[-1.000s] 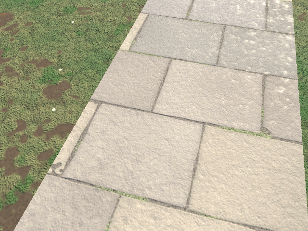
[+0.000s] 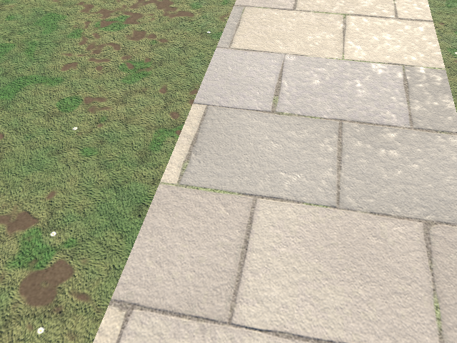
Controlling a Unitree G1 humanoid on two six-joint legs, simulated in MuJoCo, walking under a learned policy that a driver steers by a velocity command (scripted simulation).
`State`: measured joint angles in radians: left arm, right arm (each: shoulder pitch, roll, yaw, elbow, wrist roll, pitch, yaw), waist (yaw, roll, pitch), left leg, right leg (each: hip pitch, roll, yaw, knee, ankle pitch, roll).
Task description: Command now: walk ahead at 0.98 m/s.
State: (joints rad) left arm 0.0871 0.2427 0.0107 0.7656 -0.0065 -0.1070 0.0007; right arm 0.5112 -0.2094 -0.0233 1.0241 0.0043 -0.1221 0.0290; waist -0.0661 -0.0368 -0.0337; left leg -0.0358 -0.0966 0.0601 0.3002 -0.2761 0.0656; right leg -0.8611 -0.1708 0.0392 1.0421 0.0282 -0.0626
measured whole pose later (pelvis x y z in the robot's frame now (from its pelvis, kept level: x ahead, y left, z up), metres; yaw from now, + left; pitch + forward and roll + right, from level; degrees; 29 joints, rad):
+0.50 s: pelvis +0.46 -0.05 +0.00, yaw -1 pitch +0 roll -2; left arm 0.51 0.21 0.03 0.96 0.00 -0.12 -0.03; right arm 0.08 -0.26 -0.01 0.77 0.00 -0.11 0.01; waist 0.08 0.04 -0.01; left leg -0.78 0.17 -0.06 1.00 -0.03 0.05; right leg -0.04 0.10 -0.04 0.28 -0.25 -0.08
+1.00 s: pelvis +0.89 -0.04 -0.01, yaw -24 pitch -1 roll +5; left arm 0.14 0.32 0.07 0.66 -0.04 -0.02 -0.02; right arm 0.41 -0.31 -0.09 0.93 -0.01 -0.11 0.01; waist -0.09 -0.04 0.01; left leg 0.03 -0.01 0.22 0.32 -0.32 -0.03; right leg -0.83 -0.16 0.01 1.16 -0.09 -0.07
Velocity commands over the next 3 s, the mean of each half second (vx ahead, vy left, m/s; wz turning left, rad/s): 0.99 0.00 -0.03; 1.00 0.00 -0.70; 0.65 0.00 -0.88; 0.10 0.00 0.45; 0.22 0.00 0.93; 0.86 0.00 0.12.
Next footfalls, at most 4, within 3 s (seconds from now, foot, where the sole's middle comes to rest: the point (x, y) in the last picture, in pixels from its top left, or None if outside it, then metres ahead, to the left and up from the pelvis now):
0.20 right None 0.44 -0.13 -0.78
0.70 left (194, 246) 0.89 0.10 -0.78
1.18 right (290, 178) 1.19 -0.28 -0.78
1.60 left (294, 129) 1.47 -0.35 -0.78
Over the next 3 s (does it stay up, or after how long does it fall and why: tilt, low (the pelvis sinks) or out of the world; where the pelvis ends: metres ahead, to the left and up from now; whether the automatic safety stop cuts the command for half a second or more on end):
stays up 1.76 -0.28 -0.05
